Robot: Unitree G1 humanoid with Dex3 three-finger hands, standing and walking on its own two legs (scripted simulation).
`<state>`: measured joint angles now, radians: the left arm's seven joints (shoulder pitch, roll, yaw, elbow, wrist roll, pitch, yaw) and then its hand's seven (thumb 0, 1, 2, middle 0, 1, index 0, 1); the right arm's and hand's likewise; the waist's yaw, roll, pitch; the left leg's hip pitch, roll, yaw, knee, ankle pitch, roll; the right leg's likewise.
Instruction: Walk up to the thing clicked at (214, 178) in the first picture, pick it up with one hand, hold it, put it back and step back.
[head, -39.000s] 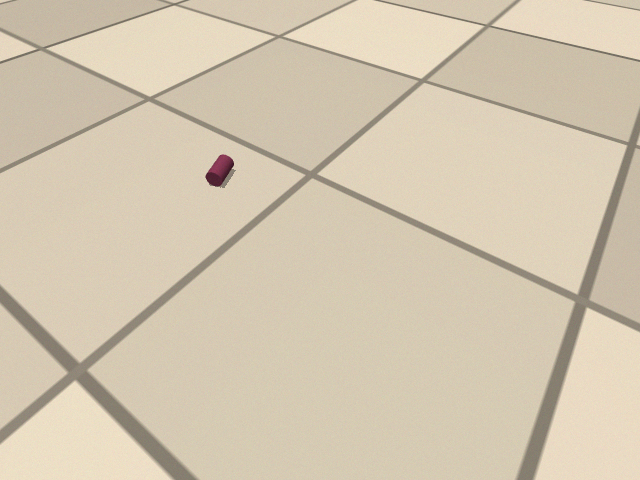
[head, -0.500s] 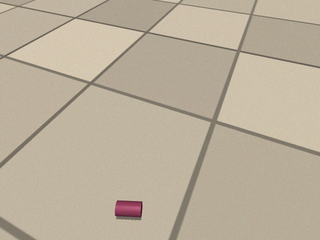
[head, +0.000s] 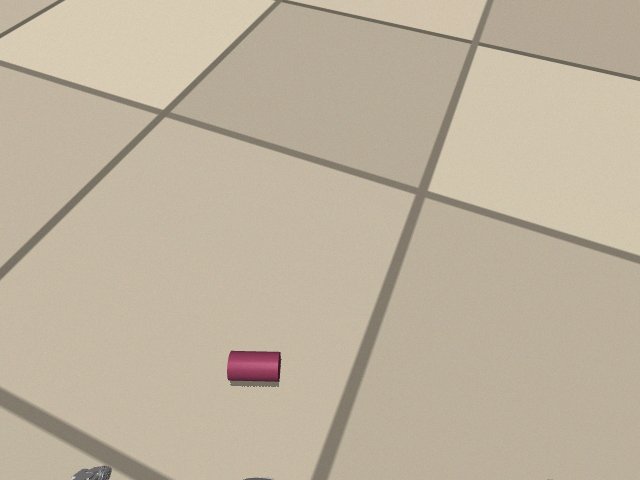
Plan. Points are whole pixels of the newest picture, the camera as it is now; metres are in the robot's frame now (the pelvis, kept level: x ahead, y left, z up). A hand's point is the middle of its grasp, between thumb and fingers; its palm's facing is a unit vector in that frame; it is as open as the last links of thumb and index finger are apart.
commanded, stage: step back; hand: left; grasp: from above
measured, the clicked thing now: (254, 366) +0.47 +0.20 -0.73
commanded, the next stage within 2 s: none
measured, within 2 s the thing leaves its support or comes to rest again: neither
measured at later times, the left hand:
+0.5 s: hand out of the picture +0.05 +0.28 -0.17, palm faces -0.10 -0.92 -0.38, open 7.4 cm
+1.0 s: hand out of the picture -0.08 +0.29 -0.16, palm faces -0.02 -0.94 -0.35, open 7.4 cm
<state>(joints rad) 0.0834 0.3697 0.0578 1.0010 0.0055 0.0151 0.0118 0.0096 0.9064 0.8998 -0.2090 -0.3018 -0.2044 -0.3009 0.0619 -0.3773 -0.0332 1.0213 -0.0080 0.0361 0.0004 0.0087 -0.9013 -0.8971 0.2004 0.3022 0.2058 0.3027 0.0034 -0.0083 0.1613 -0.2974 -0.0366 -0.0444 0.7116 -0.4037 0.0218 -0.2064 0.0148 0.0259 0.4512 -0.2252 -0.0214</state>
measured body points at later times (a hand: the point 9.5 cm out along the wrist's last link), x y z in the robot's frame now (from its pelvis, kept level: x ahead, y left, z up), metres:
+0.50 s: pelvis -0.09 +0.03 -0.02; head -0.01 +0.03 +0.43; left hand +0.05 +0.33 -0.14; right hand -0.01 -0.29 -0.13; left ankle -0.04 +0.13 -0.74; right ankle -0.11 -0.10 -0.73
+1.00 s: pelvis -0.21 +0.03 -0.01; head -0.16 +0.06 +0.43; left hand -0.08 +0.34 -0.14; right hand -0.14 -0.28 -0.12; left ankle -0.21 +0.15 -0.74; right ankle -0.17 -0.10 -0.69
